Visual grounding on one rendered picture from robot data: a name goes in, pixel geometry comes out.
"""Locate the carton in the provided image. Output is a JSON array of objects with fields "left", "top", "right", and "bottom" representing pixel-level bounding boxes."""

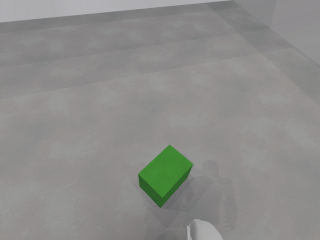
[{"left": 138, "top": 144, "right": 193, "bottom": 208}]

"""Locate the robot right thigh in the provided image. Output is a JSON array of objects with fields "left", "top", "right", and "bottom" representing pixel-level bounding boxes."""
[{"left": 186, "top": 220, "right": 223, "bottom": 240}]

